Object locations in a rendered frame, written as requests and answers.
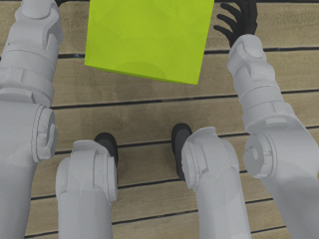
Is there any carton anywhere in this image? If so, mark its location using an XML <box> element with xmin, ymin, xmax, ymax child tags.
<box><xmin>84</xmin><ymin>0</ymin><xmax>214</xmax><ymax>85</ymax></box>

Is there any left robot forearm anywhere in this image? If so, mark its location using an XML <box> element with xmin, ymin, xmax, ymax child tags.
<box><xmin>0</xmin><ymin>0</ymin><xmax>64</xmax><ymax>108</ymax></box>

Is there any robot left upper arm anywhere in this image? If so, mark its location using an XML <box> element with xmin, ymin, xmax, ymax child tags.
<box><xmin>0</xmin><ymin>101</ymin><xmax>58</xmax><ymax>239</ymax></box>

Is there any robot right hand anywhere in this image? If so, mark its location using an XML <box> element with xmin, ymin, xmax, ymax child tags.
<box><xmin>213</xmin><ymin>0</ymin><xmax>258</xmax><ymax>49</ymax></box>

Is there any right robot forearm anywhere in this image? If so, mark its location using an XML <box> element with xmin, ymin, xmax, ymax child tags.
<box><xmin>226</xmin><ymin>34</ymin><xmax>319</xmax><ymax>148</ymax></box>

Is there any robot right thigh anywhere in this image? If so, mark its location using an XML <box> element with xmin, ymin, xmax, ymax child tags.
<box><xmin>182</xmin><ymin>135</ymin><xmax>252</xmax><ymax>239</ymax></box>

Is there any robot right foot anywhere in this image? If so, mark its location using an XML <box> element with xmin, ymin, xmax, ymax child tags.
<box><xmin>171</xmin><ymin>122</ymin><xmax>192</xmax><ymax>182</ymax></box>

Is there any robot right upper arm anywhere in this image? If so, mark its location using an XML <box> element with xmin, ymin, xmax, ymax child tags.
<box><xmin>242</xmin><ymin>129</ymin><xmax>319</xmax><ymax>239</ymax></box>

